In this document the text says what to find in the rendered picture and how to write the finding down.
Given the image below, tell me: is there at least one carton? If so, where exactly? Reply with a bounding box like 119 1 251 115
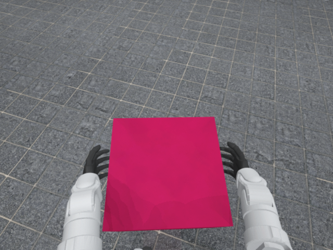
103 117 233 232

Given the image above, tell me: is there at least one left robot forearm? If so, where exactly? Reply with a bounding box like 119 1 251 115
57 173 103 250

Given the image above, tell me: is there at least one right robot forearm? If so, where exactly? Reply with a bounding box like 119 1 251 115
236 168 293 250

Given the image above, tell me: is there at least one robot right hand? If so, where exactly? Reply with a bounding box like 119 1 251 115
220 142 249 180

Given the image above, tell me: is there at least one robot left hand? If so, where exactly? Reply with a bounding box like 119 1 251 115
83 145 110 179

